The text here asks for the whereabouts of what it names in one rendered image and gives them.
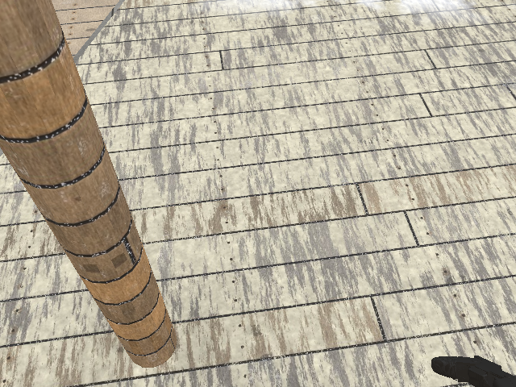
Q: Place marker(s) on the right robot hand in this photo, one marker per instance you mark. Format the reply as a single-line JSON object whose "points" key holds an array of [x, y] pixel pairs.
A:
{"points": [[477, 371]]}

